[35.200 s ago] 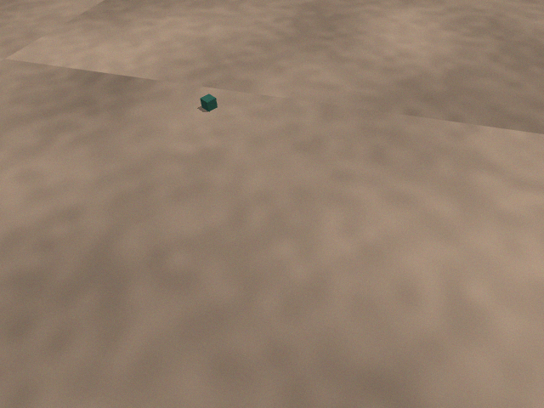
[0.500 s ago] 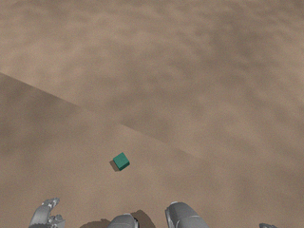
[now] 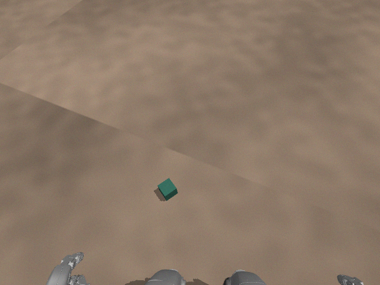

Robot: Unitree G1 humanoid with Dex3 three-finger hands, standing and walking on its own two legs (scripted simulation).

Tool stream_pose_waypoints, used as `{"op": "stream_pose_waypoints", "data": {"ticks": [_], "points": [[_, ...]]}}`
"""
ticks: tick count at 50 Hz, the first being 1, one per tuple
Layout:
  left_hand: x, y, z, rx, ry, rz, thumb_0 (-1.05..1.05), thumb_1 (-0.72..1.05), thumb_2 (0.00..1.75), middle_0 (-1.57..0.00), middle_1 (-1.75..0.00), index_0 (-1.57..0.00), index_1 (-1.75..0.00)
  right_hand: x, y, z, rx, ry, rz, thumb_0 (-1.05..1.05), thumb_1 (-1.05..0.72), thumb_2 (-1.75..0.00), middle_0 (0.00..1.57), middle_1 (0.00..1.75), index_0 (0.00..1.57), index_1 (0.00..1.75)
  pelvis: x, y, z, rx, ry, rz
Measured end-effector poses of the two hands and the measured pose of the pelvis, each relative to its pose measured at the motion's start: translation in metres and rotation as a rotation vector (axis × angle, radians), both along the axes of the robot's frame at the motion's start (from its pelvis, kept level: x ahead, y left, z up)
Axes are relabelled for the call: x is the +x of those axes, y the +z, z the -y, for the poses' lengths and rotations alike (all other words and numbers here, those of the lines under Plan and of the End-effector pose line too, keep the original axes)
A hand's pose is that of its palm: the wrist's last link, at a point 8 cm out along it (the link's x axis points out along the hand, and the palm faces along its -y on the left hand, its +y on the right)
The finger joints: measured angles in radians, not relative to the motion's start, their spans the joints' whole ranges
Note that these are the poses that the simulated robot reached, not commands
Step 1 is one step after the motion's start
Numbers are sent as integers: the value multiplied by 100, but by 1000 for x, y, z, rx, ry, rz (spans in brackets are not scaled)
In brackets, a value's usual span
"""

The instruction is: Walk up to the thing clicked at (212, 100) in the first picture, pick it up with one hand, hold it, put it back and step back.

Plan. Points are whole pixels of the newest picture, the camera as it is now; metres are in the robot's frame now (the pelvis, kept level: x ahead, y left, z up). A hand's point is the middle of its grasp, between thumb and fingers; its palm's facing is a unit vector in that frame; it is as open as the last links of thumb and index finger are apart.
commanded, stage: step back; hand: left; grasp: from above
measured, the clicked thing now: (167, 189) +0.59 +0.19 -0.73
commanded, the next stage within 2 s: none
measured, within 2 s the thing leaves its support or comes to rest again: neither
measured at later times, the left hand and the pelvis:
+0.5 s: hand out of the picture -0.07 +0.25 -0.15, palm faces -0.05 -0.92 -0.40, open 7.4 cm; pelvis -0.15 -0.02 -0.01, yaw -3 degrees
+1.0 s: hand out of the picture -0.22 +0.25 -0.15, palm faces -0.03 -0.93 -0.38, open 7.4 cm; pelvis -0.33 -0.02 +0.00, yaw -2 degrees
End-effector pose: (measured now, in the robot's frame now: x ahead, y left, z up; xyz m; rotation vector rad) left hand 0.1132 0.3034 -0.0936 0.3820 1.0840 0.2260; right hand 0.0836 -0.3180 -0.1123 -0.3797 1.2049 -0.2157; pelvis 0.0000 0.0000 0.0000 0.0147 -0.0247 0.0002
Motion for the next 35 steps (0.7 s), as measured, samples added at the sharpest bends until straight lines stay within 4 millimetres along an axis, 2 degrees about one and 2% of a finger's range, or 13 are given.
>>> {"op": "stream_pose_waypoints", "data": {"ticks": [4,7,11,16,21,25,28,32,35], "points": [[-13,-14,-14,-22,3,38,0,90,90,-20,-31,-20,-30,-21,0,-10,-25,25,-1,1,-91,-89,20,30,20,30,-26,-10,-9,10,20,14],[-32,-18,-17,-36,16,11,0,90,90,-20,-30,-20,-30,-38,8,-20,-13,32,10,1,-91,-89,20,30,20,30,-43,-5,-12,-11,15,20],[-59,-16,-17,-49,28,-9,0,90,90,-20,-30,-20,-30,-56,20,-23,-20,30,35,1,-91,-89,20,30,20,30,-62,3,-10,-35,2,9],[-99,-18,-13,-39,12,-49,0,90,90,-20,-30,-20,-30,-72,24,-15,-28,28,97,1,-90,-89,20,30,20,30,-93,1,-3,-40,-31,7],[-143,-23,0,-10,-7,-80,0,90,90,-20,-30,-20,-30,-98,9,7,-14,15,141,0,-90,-89,20,30,20,30,-129,-11,11,-31,-61,11],[-184,-14,13,-12,-2,-100,0,90,90,-20,-30,-20,-30,-130,2,17,1,-26,114,1,-91,-89,20,30,20,30,-155,-8,17,-21,-48,23],[-206,-5,16,-5,11,-101,0,90,90,-20,-31,-20,-30,-156,2,18,11,-32,88,1,-91,-89,20,30,20,30,-171,-1,16,5,-41,18],[-221,0,10,15,11,-61,0,90,90,-20,-31,-20,-30,-194,-1,14,7,-13,34,1,-91,-89,20,30,20,30,-196,-1,13,6,-15,11],[-228,-4,0,19,13,-10,0,90,90,-20,-31,-20,-30,-221,-5,7,-1,10,-5,1,-91,-89,20,30,20,30,-217,-6,9,-4,16,10]]}}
